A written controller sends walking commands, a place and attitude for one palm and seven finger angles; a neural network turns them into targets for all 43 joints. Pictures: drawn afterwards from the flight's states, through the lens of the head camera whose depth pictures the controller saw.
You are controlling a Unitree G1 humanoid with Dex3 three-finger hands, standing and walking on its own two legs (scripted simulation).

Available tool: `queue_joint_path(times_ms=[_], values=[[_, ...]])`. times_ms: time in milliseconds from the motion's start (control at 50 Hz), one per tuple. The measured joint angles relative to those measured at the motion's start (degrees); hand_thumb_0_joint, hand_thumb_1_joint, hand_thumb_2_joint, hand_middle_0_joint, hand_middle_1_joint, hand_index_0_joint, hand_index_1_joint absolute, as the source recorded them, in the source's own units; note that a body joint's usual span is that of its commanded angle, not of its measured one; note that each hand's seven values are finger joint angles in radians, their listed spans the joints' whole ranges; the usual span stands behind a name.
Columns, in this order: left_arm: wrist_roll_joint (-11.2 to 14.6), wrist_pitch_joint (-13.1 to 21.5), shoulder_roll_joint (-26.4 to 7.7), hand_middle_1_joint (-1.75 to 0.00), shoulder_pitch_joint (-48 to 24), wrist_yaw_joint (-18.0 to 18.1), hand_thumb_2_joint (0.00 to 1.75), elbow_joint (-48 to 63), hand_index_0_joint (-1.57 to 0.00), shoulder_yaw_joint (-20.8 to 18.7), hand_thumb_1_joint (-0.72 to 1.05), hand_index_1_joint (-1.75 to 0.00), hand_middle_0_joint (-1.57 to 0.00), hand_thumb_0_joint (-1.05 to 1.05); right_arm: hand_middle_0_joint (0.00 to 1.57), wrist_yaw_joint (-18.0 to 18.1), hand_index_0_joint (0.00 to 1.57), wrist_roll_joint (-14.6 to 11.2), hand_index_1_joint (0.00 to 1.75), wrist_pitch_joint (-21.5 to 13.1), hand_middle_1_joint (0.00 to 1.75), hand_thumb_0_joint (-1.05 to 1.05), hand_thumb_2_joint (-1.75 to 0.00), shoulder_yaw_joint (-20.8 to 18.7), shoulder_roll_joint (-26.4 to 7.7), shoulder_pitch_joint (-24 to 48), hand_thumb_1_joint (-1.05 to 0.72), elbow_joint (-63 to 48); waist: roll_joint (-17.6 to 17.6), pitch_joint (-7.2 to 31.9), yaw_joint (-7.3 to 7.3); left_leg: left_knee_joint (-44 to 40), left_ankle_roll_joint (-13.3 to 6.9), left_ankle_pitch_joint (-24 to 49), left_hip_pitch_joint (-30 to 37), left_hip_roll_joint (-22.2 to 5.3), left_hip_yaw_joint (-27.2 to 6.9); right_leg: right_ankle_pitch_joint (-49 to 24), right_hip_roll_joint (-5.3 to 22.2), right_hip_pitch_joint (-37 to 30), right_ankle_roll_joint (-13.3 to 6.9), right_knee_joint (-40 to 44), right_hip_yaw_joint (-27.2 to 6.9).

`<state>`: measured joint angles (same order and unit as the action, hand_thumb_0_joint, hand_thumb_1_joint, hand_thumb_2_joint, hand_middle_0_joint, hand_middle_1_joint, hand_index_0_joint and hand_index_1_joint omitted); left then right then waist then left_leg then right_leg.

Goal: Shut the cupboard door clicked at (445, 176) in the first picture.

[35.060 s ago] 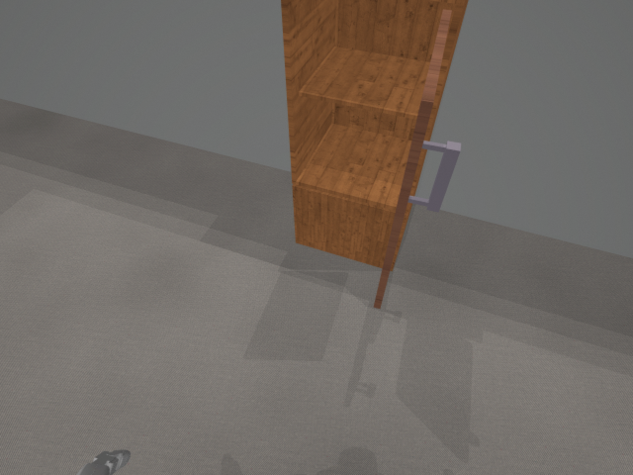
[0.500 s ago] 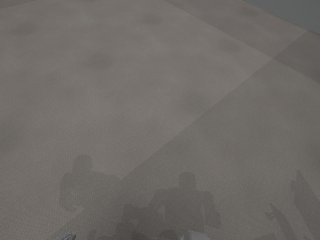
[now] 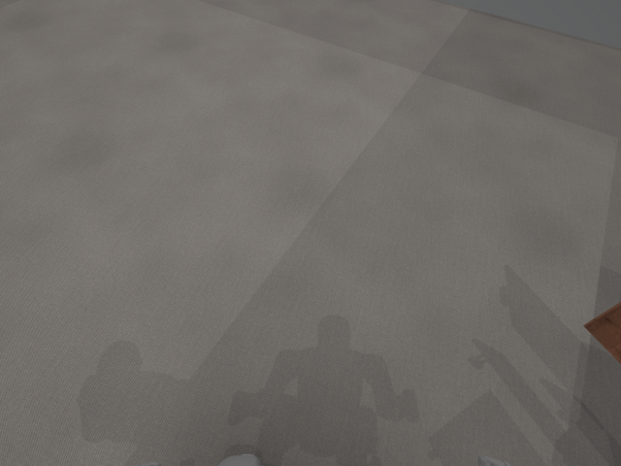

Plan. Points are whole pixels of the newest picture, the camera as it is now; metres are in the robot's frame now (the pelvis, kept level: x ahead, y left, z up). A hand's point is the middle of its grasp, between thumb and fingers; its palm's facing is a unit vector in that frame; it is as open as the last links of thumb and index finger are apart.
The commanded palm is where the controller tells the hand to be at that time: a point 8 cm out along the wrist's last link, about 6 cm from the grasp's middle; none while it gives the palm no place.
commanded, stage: turn to face it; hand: left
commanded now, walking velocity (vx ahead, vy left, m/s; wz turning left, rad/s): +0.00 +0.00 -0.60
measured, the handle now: out of the picture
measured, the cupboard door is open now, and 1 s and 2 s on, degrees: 58 58 58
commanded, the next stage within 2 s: take the last steps up to it in 1.62 s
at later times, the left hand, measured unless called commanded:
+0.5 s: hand (228, 428) +0.18 +0.13 -0.15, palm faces -0.30 -0.91 -0.29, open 7.4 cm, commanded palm none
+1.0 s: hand (255, 379) +0.26 +0.11 -0.16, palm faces -0.54 -0.82 -0.22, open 7.4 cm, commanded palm none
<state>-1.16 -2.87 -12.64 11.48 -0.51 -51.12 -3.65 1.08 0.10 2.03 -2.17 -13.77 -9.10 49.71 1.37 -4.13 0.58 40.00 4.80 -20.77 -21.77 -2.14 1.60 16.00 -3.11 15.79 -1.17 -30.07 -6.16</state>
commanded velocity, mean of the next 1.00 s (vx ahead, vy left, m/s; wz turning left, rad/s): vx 0.00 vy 0.00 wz -0.60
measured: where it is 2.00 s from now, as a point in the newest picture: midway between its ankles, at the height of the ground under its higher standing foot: outside the picture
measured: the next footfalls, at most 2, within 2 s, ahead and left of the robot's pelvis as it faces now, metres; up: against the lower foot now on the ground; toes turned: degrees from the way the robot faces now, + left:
left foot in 0.04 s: +0.06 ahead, +0.13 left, +0.00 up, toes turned +1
right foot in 0.38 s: +0.02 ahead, -0.13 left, +0.00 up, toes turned -19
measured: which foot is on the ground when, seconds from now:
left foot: up 0.00-0.02, down 0.04-0.38, up 0.40-0.78, down 0.80-1.00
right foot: down 0.00-0.04, up 0.06-0.36, down 0.38-0.80, up 0.82-1.00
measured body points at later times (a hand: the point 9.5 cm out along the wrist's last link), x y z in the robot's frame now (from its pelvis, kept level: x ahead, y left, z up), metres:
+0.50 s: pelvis +0.02 -0.03 -0.01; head +0.06 -0.07 +0.44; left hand +0.20 +0.18 -0.13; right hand -0.01 -0.31 -0.16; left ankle +0.02 +0.12 -0.66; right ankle -0.02 -0.12 -0.74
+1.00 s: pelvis +0.06 -0.02 +0.00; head +0.11 -0.03 +0.45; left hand +0.28 +0.15 -0.14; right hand -0.02 -0.28 -0.12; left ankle +0.12 +0.08 -0.74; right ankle -0.04 -0.11 -0.66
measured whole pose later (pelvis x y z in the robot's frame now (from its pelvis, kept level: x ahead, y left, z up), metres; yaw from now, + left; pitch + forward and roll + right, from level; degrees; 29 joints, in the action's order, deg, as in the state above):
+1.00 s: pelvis +0.06 -0.02 +0.00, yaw -36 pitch +1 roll -2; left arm -0.8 -4.7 -15.9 9.4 -2.1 -50.7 -5.4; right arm 1.4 1.5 0.7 -0.1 -11.9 -11.8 48.7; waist 1.2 -5.6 0.9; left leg 28.9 0.8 -15.8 -13.7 -6.6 7.2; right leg 27.9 -0.3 26.6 3.0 -59.9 1.4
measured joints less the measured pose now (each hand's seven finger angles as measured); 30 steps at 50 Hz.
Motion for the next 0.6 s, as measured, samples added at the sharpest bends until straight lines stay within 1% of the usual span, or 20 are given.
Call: queue_joint_path(times_ms=[20, 40, 60, 80, 100, 140, 180, 200, 240, 300, 340, 360, 380, 400, 420, 440, 480, 520, 600], values=[[0.18, -0.27, -0.19, -0.3, 0.32, 0.02, 0.89, -0.02, -0.2, -0.16, 0.9, -0.3, -0.2, 0.0, 0.2, 0.05, 0.2, -0.01, 0.3, -0.49, 0.3, 0.01, -0.89, 0.27, 0.08, -0.12, -0.91, -0.41, 0.05, 0.34, 0.11, -5.26, -0.37, 2.81, 2.19, -0.03, 0.05, 0.73, -0.55, 0.68, 0.37, -1.35, -0.66], [0.46, -0.56, -0.47, -0.3, 0.56, -0.04, 0.89, 0.04, -0.2, -0.34, 0.9, -0.3, -0.2, 0.0, 0.2, 0.12, 0.2, 0.2, 0.3, -1.1, 0.3, 0.01, -0.89, 0.51, 0.16, -0.3, -0.91, -0.76, 0.07, 0.72, 0.08, -8.01, -2.82, 5.48, 3.21, -0.26, 0.26, 1.8, -1.13, 1.81, 0.64, -3.5, -1.11], [0.58, -0.81, -1.08, -0.3, 0.31, -0.1, 0.89, -0.11, -0.2, -0.56, 0.9, -0.3, -0.2, 0.0, 0.2, 0.2, 0.2, 0.42, 0.3, -1.38, 0.3, 0.01, -0.89, 0.76, 0.69, -0.23, -0.91, -0.94, 0.94, 0.45, 0.15, -7.24, -4.33, 5.5, 3.16, -0.2, 1.14, 6.07, -0.91, 3.34, 0.97, -7.72, -0.92], [0.49, -1.03, -1.64, -0.3, 0.06, -0.15, 0.89, -0.27, -0.2, -0.78, 0.9, -0.3, -0.2, 0.0, 0.2, 0.25, 0.2, 0.69, 0.3, -1.55, 0.3, 0.01, -0.89, 1.17, 1.18, -0.24, -0.91, -1.09, 1.58, 0.09, 0.32, -6.52, -4.87, 4.69, 3.43, -0.45, 2.09, 10.09, -0.71, 5.21, 1.5, -13.41, 0.01], [0.35, -1.23, -2.1, -0.3, -0.2, -0.3, 0.89, -0.43, -0.2, -1.02, 0.9, -0.3, -0.2, 0.01, 0.2, 0.29, 0.2, 0.93, 0.3, -1.66, 0.3, 0.0, -0.89, 1.53, 1.6, -0.43, -0.91, -1.27, 1.88, -0.19, 0.38, -6.5, -4.92, 4.0, 3.99, -0.89, 2.87, 12.4, -0.49, 7.08, 2.07, -19.35, 1.28], [0.28, -1.57, -2.69, -0.3, -0.85, -0.78, 0.89, -0.55, -0.2, -1.47, 0.91, -0.3, -0.2, 0.01, 0.2, 0.41, 0.2, 1.24, 0.3, -1.67, 0.3, 0.0, -0.89, 1.97, 2.17, -1.1, -0.91, -1.53, 1.78, -0.71, 0.34, -7.78, -4.54, 3.77, 5.51, -1.85, 3.98, 13.34, 0.43, 9.8, 3.12, -28.35, 3.93], [0.36, -1.8, -2.87, -0.3, -1.42, -1.25, 0.89, -0.21, -0.2, -1.71, 0.91, -0.3, -0.2, 0.01, 0.2, 0.47, 0.2, 1.37, 0.3, -1.44, 0.3, 0.0, -0.89, 2.12, 2.35, -1.65, -0.91, -1.4, 1.1, -1.16, 0.45, -9.35, -4.18, 4.26, 6.98, -2.97, 5.13, 12.78, 1.72, 10.88, 3.85, -31.4, 6.16], [0.37, -1.9, -2.86, -0.3, -1.69, -1.43, 0.89, 0.01, -0.2, -1.74, 0.91, -0.3, -0.2, 0.01, 0.2, 0.45, 0.2, 1.4, 0.3, -1.36, 0.3, 0.0, -0.89, 2.07, 2.34, -1.88, -0.91, -1.25, 0.64, -1.35, 0.42, -9.9, -4.03, 4.42, 7.56, -3.57, 5.72, 12.5, 2.34, 10.86, 4.06, -30.96, 7.03], [0.37, -2.04, -2.7, -0.3, -2.26, -1.72, 0.89, 0.41, -0.2, -1.68, 0.91, -0.3, -0.2, 0.01, 0.2, 0.31, 0.2, 1.45, 0.3, -1.25, 0.3, 0.0, -0.89, 1.86, 2.11, -2.36, -0.91, -0.83, -0.38, -1.62, 0.24, -10.39, -3.6, 4.37, 8.42, -4.78, 6.95, 11.72, 3.34, 9.94, 4.17, -27.26, 8.31], [0.29, -1.83, -2.36, -0.3, -3.07, -1.99, 0.89, 1.01, -0.2, -1.4, 0.91, -0.3, -0.2, 0.01, 0.2, -0.04, 0.2, 1.44, 0.3, -0.94, 0.3, 0.0, -0.89, 1.25, 1.35, -2.99, -0.9, -0.07, -1.89, -1.89, -0.36, -9.18, -2.61, 3.23, 8.88, -6.57, 8.88, 10.23, 4.04, 7.16, 3.7, -18.94, 9.59], [0.24, -1.43, -2.17, -0.3, -3.46, -2.11, 0.89, 1.39, -0.2, -1.17, 0.91, -0.3, -0.2, 0.01, 0.2, -0.28, 0.21, 1.34, 0.3, -0.63, 0.3, 0.0, -0.89, 0.76, 0.57, -3.51, -0.9, 0.47, -2.77, -1.85, -0.72, -6.92, -1.69, 1.69, 8.65, -7.8, 10.12, 6.78, 4.0, 4.39, 3.12, -12.29, 10.44], [0.2, -1.06, -2.21, -0.3, -3.48, -2.15, 0.89, 1.7, -0.2, -0.98, 0.91, -0.3, -0.2, 0.01, 0.2, -0.42, 0.21, 1.2, 0.3, -0.45, 0.3, 0.0, -0.89, 0.47, 0.14, -3.99, -0.9, 0.63, -3.03, -1.63, -0.89, -4.96, -1.13, 0.52, 8.12, -8.36, 10.59, 3.51, 3.94, 2.42, 2.58, -7.87, 10.76], [0.07, -0.44, -2.28, -0.3, -3.48, -2.07, 0.89, 1.94, -0.2, -0.82, 0.91, -0.3, -0.2, 0.0, 0.2, -0.55, 0.21, 0.97, 0.3, -0.2, 0.3, 0.0, -0.89, 0.13, -0.34, -4.44, -0.9, 0.81, -3.16, -1.32, -0.96, -2.02, -0.89, -0.83, 6.99, -8.85, 10.77, 1.93, 3.83, 1.23, 0.58, -5.17, 10.68], [0.07, 0.19, -1.79, -0.3, -3.84, -1.73, 0.89, 1.76, -0.2, -0.61, 0.91, -0.3, -0.2, 0.0, 0.2, -0.53, 0.2, 0.79, 0.3, 0.36, 0.3, 0.01, -0.89, -0.29, -1.1, -4.2, -0.9, 1.29, -4.15, -1.6, -1.12, 2.7, -0.76, -4.8, 5.13, -8.88, 8.75, 2.71, 3.16, 1.77, -0.73, -6.33, 10.65], [0.18, 0.68, -1.25, -0.3, -3.95, -1.36, 0.89, 1.68, -0.2, -0.3, 0.91, -0.3, -0.2, 0.0, 0.2, -0.29, 0.2, 0.67, 0.3, 1.09, 0.3, 0.01, -0.89, -0.54, -1.78, -3.74, -0.91, 1.85, -4.8, -1.82, -1.31, 8.43, -0.71, -8.04, 2.8, -7.83, 5.95, 3.56, 2.75, 2.16, -1.34, -7.25, 10.42], [0.26, 1.0, -0.78, -0.3, -3.82, -0.98, 0.89, 1.65, -0.2, -0.06, 0.91, -0.3, -0.2, 0.0, 0.2, -0.01, 0.2, 0.56, 0.3, 1.64, 0.3, 0.01, -0.89, -0.73, -2.25, -3.21, -0.91, 2.37, -4.98, -1.93, -1.34, 14.0, -0.65, -9.51, 0.5, -6.42, 3.7, 3.85, 2.5, 2.16, -1.58, -7.15, 9.88], [0.39, 0.99, -0.06, -0.3, -3.3, -0.27, 0.89, 1.5, -0.2, 0.23, 0.91, -0.3, -0.2, 0.0, 0.2, 0.21, 0.2, 0.49, 0.3, 1.93, 0.3, 0.01, -0.89, -0.95, -2.72, -2.3, -0.91, 2.87, -4.75, -1.99, -1.29, 21.47, -0.32, -7.91, -3.12, -4.46, 1.59, 2.76, 2.06, 1.29, -1.51, -4.81, 8.49], [0.38, 0.86, 0.26, -0.3, -2.6, 0.05, 0.89, 1.16, -0.2, 0.51, 0.91, -0.3, -0.2, 0.0, 0.2, 0.07, 0.2, 0.54, 0.3, 1.69, 0.3, 0.01, -0.89, -0.93, -2.7, -1.69, -0.91, 2.61, -4.02, -1.67, -1.39, 23.29, 0.15, -5.13, -5.34, -3.5, 1.01, 1.05, 1.71, 0.33, -1.52, -1.95, 7.13], [0.25, 0.89, 0.49, -0.3, -1.35, 0.08, 0.89, 0.46, -0.2, 0.84, 0.9, -0.3, -0.2, 0.0, 0.2, -0.21, 0.2, 0.5, 0.3, 1.14, 0.3, 0.01, -0.89, -0.63, -1.98, -0.91, -0.91, 1.46, -2.45, -0.89, -1.31, 19.41, 0.77, -2.26, -6.61, -2.44, 0.19, -0.87, 0.95, -1.01, -1.89, 1.75, 4.75]])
